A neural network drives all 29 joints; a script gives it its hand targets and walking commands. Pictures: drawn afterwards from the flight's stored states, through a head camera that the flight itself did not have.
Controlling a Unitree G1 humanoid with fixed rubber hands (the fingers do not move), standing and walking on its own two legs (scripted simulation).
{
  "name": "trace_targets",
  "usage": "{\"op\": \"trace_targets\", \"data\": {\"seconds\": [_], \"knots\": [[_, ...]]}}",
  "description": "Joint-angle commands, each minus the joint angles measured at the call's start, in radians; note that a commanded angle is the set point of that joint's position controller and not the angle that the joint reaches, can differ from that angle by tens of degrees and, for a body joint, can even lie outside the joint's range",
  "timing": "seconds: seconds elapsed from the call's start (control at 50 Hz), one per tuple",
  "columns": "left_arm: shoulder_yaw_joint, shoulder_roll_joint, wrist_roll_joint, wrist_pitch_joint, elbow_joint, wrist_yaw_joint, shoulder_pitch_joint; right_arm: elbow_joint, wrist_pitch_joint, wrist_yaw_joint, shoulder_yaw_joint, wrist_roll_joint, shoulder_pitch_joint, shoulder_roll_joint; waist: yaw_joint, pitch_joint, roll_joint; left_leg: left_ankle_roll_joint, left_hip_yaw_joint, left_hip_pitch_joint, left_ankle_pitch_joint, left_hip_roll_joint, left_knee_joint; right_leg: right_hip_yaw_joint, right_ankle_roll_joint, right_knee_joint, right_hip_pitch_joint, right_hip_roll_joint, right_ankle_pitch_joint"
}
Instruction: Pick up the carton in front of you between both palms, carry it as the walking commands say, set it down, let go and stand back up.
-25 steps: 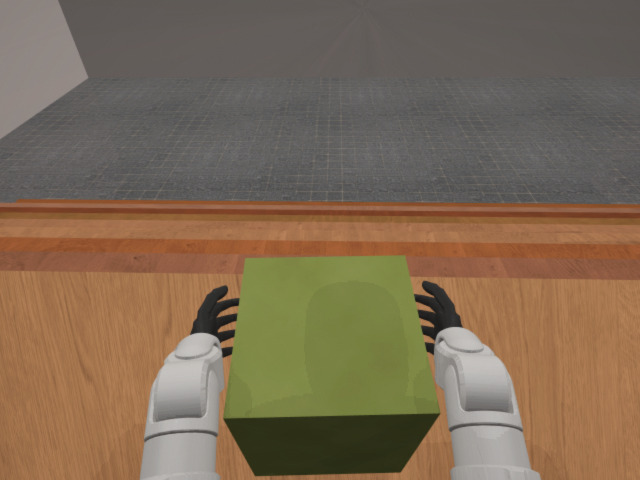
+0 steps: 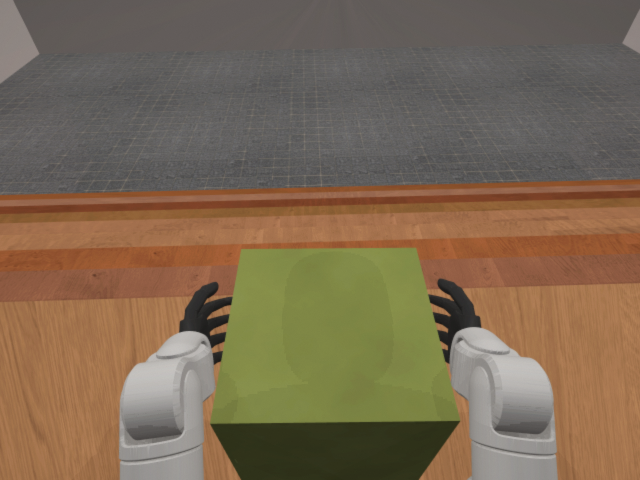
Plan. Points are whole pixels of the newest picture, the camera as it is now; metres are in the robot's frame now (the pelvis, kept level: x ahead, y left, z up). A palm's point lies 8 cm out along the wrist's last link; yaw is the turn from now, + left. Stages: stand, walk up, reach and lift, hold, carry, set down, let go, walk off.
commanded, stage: carry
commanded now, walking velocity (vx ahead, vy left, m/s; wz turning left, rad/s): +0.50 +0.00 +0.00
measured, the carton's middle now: (329, 375) +0.26 -0.01 +0.01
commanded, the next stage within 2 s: none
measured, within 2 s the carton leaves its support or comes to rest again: neither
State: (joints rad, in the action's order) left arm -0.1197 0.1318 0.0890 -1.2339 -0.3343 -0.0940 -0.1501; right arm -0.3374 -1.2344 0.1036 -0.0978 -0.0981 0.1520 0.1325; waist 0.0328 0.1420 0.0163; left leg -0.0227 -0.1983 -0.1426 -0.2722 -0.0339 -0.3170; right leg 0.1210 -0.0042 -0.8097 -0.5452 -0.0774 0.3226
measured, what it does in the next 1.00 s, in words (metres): walks ahead: right foot, then left foot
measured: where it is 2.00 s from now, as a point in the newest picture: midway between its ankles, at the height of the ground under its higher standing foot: (317, 268)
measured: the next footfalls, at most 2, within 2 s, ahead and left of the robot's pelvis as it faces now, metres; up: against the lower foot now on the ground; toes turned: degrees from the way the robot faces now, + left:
right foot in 0.14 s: +0.25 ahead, -0.12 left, +0.00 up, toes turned -12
left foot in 0.62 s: +0.59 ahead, +0.07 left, +0.00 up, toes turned +12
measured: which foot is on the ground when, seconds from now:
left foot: down 0.00-0.14, up 0.16-0.60, down 0.62-1.00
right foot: up 0.00-0.12, down 0.14-0.64, up 0.66-1.00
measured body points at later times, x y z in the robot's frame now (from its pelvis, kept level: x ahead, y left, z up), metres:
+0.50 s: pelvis +0.32 -0.04 +0.00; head +0.33 -0.05 +0.45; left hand +0.59 +0.12 +0.08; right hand +0.61 -0.18 +0.07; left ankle +0.44 +0.10 -0.70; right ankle +0.21 -0.11 -0.75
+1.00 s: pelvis +0.63 +0.00 -0.01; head +0.65 +0.01 +0.44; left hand +0.98 +0.15 +0.10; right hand +0.98 -0.15 +0.10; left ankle +0.55 +0.06 -0.75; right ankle +0.78 -0.13 -0.70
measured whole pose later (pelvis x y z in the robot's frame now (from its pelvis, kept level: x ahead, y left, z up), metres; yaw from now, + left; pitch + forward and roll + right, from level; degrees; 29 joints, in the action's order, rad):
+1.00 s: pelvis +0.63 +0.00 -0.01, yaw +1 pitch +4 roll -1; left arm -0.16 0.04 0.09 -1.20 -0.11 -0.11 -0.49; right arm -0.08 -1.18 0.11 -0.16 -0.07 0.50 0.05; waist 0.03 0.05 0.00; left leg -0.07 -0.20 -0.16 -0.38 -0.01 -0.47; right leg 0.09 0.04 -0.81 -0.71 -0.08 0.12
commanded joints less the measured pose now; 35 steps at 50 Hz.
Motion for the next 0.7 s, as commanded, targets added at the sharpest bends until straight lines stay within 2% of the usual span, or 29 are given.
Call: {"op": "trace_targets", "data": {"seconds": [0.0,0.06,0.08,0.1,0.12,0.14,0.16,0.18,0.2,0.22,0.24,0.26,0.32,0.36,0.42,0.46,0.5,0.54,0.56,0.58,0.6,0.62,0.64,0.66,0.68], "knots": [[0.692,0.854,-0.367,-0.005,-0.024,0.236,-0.461,-0.042,-0.012,-0.262,0.698,0.427,0.496,0.845,-0.006,0.110,0.120,-0.100,0.163,0.154,0.206,-0.226,0.132,0.054,-0.003,0.187,-0.031,0.016,-0.111],[0.679,0.850,-0.353,-0.011,-0.008,0.232,-0.463,-0.024,-0.019,-0.272,0.692,0.423,0.499,0.840,-0.012,0.086,0.144,-0.065,0.091,0.096,0.244,-0.212,0.066,0.112,0.009,0.290,0.124,0.041,-0.217],[0.675,0.852,-0.352,-0.010,-0.003,0.233,-0.460,-0.024,-0.020,-0.273,0.692,0.423,0.508,0.839,-0.022,0.096,0.130,-0.048,0.051,0.056,0.287,-0.196,-0.010,0.143,0.013,0.328,0.231,0.062,-0.228],[0.671,0.853,-0.350,-0.010,0.000,0.235,-0.458,-0.025,-0.021,-0.273,0.691,0.420,0.505,0.838,-0.027,0.128,0.100,-0.024,-0.005,0.002,0.352,-0.162,-0.139,0.179,0.020,0.342,0.378,0.093,-0.185],[0.667,0.854,-0.346,-0.009,0.005,0.237,-0.456,-0.021,-0.022,-0.273,0.689,0.418,0.496,0.828,-0.036,0.186,0.054,0.002,-0.043,-0.103,0.337,-0.131,-0.309,0.120,0.029,0.337,0.562,0.049,-0.135],[0.661,0.841,-0.337,-0.009,0.017,0.238,-0.444,-0.034,-0.027,-0.274,0.691,0.416,0.515,0.825,-0.055,0.233,-0.137,0.049,-0.039,-0.290,0.135,-0.056,-0.599,-0.297,0.102,0.485,0.688,-0.198,0.130],[0.663,0.857,-0.344,-0.003,0.032,0.241,-0.460,-0.038,-0.031,-0.276,0.698,0.421,0.542,0.843,-0.063,0.245,-0.321,0.060,0.045,-0.539,-0.210,0.038,-0.817,-0.646,0.218,0.609,0.811,-0.374,0.143],[0.673,0.888,-0.356,0.001,0.012,0.244,-0.460,-0.027,-0.023,-0.279,0.703,0.418,0.541,0.870,-0.056,0.230,-0.247,0.025,0.160,-0.598,-0.211,-0.032,-0.929,-0.616,0.235,0.610,0.771,-0.379,0.051],[0.685,0.926,-0.365,0.011,-0.007,0.246,-0.474,-0.036,-0.011,-0.282,0.705,0.421,0.546,0.899,-0.055,0.231,-0.176,0.003,0.181,-0.597,-0.171,-0.070,-0.948,-0.526,0.218,0.585,0.723,-0.341,-0.073],[0.701,0.957,-0.373,0.022,-0.034,0.250,-0.503,-0.040,0.003,-0.282,0.707,0.417,0.544,0.923,-0.049,0.236,-0.084,-0.004,0.194,-0.584,-0.101,-0.103,-0.918,-0.433,0.191,0.575,0.686,-0.316,-0.142],[0.718,0.981,-0.383,0.032,-0.053,0.254,-0.515,-0.050,0.017,-0.280,0.709,0.411,0.532,0.938,-0.045,0.232,-0.050,-0.002,0.197,-0.555,-0.046,-0.124,-0.858,-0.351,0.161,0.587,0.644,-0.293,-0.188],[0.734,0.995,-0.394,0.044,-0.068,0.258,-0.522,-0.062,0.031,-0.275,0.717,0.403,0.522,0.945,-0.045,0.239,-0.069,0.004,0.178,-0.524,-0.012,-0.115,-0.810,-0.281,0.141,0.596,0.620,-0.270,-0.223],[0.757,0.969,-0.416,0.059,-0.098,0.269,-0.503,-0.056,0.062,-0.256,0.724,0.373,0.455,0.964,-0.046,0.229,-0.114,0.021,0.120,-0.529,0.033,-0.081,-0.666,-0.161,0.134,0.610,0.637,-0.226,-0.301],[0.767,0.944,-0.422,0.063,-0.105,0.276,-0.474,-0.060,0.070,-0.245,0.723,0.353,0.420,0.944,-0.044,0.198,-0.129,0.027,0.088,-0.570,0.072,-0.069,-0.557,-0.109,0.141,0.598,0.677,-0.207,-0.390],[0.755,0.901,-0.412,0.060,-0.112,0.279,-0.427,-0.080,0.067,-0.237,0.725,0.347,0.390,0.912,-0.047,0.139,-0.144,0.024,0.041,-0.555,0.147,-0.049,-0.382,-0.034,0.130,0.588,0.687,-0.176,-0.493],[0.740,0.877,-0.399,0.051,-0.112,0.277,-0.399,-0.096,0.054,-0.238,0.725,0.352,0.381,0.892,-0.049,0.104,-0.157,0.013,0.007,-0.505,0.206,-0.029,-0.298,0.013,0.118,0.578,0.672,-0.159,-0.547],[0.730,0.855,-0.388,0.039,-0.109,0.273,-0.388,-0.108,0.038,-0.245,0.725,0.363,0.388,0.872,-0.062,0.064,-0.172,-0.012,-0.015,-0.467,0.238,-0.004,-0.256,0.034,0.115,0.544,0.664,-0.152,-0.598],[0.726,0.838,-0.380,0.028,-0.116,0.269,-0.401,-0.117,0.024,-0.252,0.718,0.372,0.402,0.852,-0.047,0.055,-0.182,-0.036,-0.034,-0.367,0.239,0.014,-0.221,0.058,0.099,0.465,0.648,-0.156,-0.699],[0.726,0.830,-0.381,0.022,-0.123,0.267,-0.416,-0.116,0.019,-0.254,0.711,0.376,0.410,0.842,-0.032,0.083,-0.172,-0.039,-0.065,-0.248,0.227,0.045,-0.193,0.095,0.081,0.363,0.621,-0.141,-0.756],[0.728,0.819,-0.383,0.016,-0.134,0.265,-0.432,-0.106,0.015,-0.256,0.702,0.378,0.405,0.830,-0.015,0.135,-0.131,-0.036,-0.102,-0.066,0.176,0.088,-0.161,0.137,0.056,0.200,0.556,-0.100,-0.742],[0.725,0.801,-0.384,0.011,-0.143,0.261,-0.457,-0.112,0.010,-0.260,0.698,0.385,0.420,0.822,0.012,0.211,-0.067,-0.036,0.003,0.159,0.102,0.008,-0.182,0.115,0.038,-0.001,0.401,-0.078,-0.529],[0.736,0.804,-0.398,-0.001,-0.157,0.255,-0.479,-0.100,0.009,-0.263,0.687,0.387,0.441,0.789,0.015,0.322,0.181,-0.176,0.519,0.389,-0.089,-0.301,-0.101,0.072,-0.004,-0.335,0.104,0.027,-0.230],[0.735,0.796,-0.396,-0.004,-0.155,0.253,-0.503,-0.073,0.009,-0.265,0.691,0.396,0.444,0.807,0.014,0.312,0.294,-0.252,0.796,0.413,-0.050,-0.383,0.074,-0.045,-0.004,-0.532,-0.098,0.129,0.161],[0.736,0.810,-0.394,0.001,-0.137,0.249,-0.531,-0.091,0.010,-0.267,0.697,0.417,0.482,0.821,0.006,0.280,0.222,-0.247,0.682,0.376,0.049,-0.375,0.045,-0.127,0.031,-0.632,-0.150,0.055,0.149],[0.737,0.824,-0.395,0.008,-0.134,0.247,-0.554,-0.090,0.014,-0.268,0.709,0.426,0.514,0.848,0.005,0.282,0.117,-0.226,0.587,0.328,0.165,-0.348,0.004,-0.141,0.049,-0.637,-0.161,0.016,0.108]]}}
